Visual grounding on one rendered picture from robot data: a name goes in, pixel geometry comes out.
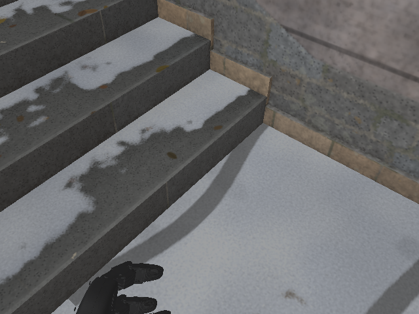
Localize left robot hand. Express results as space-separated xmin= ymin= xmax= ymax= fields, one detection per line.
xmin=74 ymin=261 xmax=171 ymax=314

